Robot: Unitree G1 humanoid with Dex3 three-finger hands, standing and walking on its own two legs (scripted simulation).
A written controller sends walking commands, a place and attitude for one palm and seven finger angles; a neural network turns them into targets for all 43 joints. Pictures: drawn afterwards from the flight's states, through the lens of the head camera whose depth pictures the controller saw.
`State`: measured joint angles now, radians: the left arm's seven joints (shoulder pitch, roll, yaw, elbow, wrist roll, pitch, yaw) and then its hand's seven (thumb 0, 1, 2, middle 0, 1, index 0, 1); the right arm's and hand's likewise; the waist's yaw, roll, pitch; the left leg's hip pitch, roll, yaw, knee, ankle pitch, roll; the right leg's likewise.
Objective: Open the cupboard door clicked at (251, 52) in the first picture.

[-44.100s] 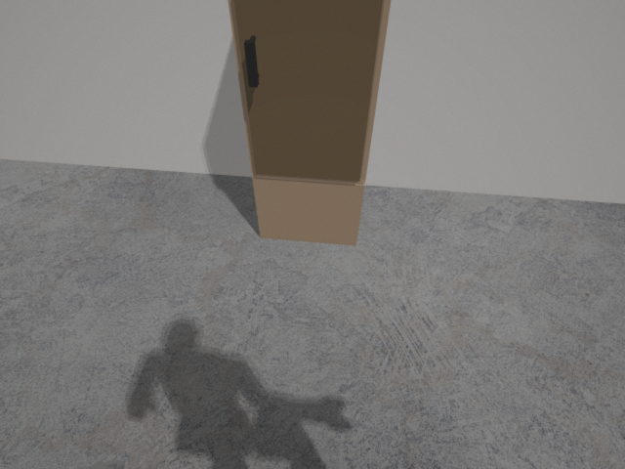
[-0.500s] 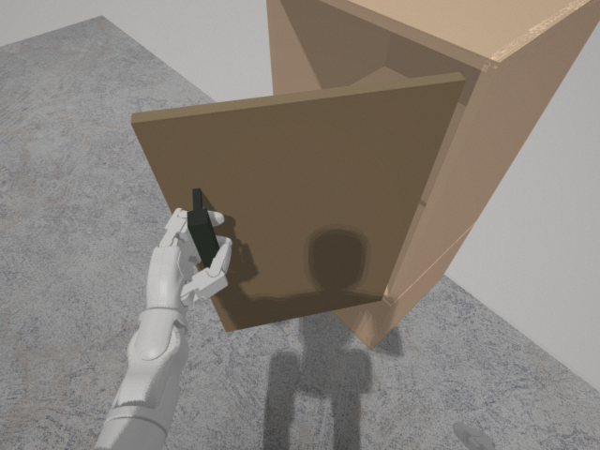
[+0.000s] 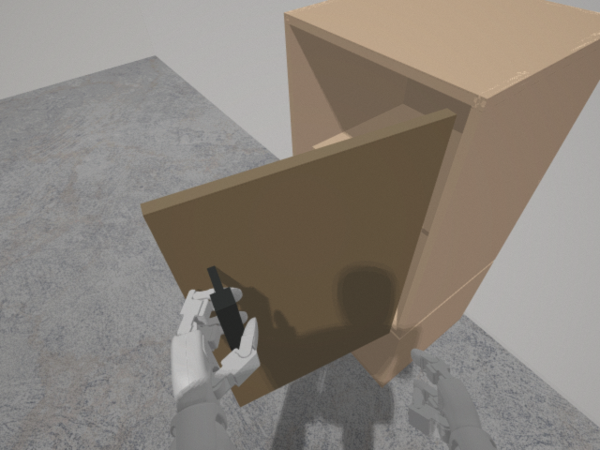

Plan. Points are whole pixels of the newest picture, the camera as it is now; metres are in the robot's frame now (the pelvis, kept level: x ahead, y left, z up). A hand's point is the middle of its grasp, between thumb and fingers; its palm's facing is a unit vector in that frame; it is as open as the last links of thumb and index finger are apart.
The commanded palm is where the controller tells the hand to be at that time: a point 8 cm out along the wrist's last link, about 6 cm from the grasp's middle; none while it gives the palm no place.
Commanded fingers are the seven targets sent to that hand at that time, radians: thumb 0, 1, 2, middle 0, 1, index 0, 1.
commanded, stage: pull the door open along its arc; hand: left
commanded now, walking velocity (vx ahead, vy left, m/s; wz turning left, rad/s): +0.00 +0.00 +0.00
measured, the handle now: (226, 310) +0.29 +0.10 +0.06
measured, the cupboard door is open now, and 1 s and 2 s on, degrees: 79 85 82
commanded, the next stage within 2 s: open thumb and fingers to let go in 0.26 s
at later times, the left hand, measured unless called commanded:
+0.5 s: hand (247, 386) +0.19 +0.07 +0.07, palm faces +0.34 -0.94 +0.02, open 7.2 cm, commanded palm +0.14 +0.10 +0.07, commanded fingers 0.00 0.34 0.66 -0.36 -1.29 -0.36 -1.29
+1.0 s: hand (226, 386) +0.19 +0.09 +0.07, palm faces +0.28 -0.96 +0.02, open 13.8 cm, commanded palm +0.14 +0.10 +0.07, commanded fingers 0.00 -0.50 0.30 -0.21 -0.65 -0.21 -0.65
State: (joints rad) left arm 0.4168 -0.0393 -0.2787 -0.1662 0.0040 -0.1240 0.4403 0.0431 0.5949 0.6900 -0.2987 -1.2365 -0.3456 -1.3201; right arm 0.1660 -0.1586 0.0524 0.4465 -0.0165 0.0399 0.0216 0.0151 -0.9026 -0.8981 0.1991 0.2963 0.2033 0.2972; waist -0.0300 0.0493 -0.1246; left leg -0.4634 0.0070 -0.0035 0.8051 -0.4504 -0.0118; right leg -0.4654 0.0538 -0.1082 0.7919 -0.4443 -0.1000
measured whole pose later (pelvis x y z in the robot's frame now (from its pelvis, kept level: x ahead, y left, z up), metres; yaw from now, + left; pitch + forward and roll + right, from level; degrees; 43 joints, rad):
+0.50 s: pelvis -0.02 -0.02 -0.01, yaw -1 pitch +8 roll +2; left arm 0.59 -0.05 -0.26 -0.25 0.00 -0.27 0.42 0.03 0.52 0.77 -0.29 -1.23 -0.32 -1.25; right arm 0.19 -0.23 -0.01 0.48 -0.03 -0.03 -0.01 0.02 -0.90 -0.90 0.20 0.30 0.20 0.30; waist 0.00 0.07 -0.14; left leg -0.56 -0.03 -0.10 0.89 -0.47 -0.01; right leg -0.58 0.07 -0.10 0.90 -0.47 -0.13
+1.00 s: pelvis -0.03 +0.02 -0.01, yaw -1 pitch +6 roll +0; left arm 0.47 -0.02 -0.32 -0.19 0.02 -0.22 0.48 0.00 -0.43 0.33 -0.28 -1.05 -0.30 -1.06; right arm 0.21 -0.21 0.02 0.47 -0.02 -0.07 0.00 0.02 -0.90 -0.90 0.20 0.30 0.20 0.30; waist -0.01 0.07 -0.12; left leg -0.55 -0.04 -0.08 0.88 -0.44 -0.01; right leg -0.55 0.05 -0.09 0.86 -0.43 -0.09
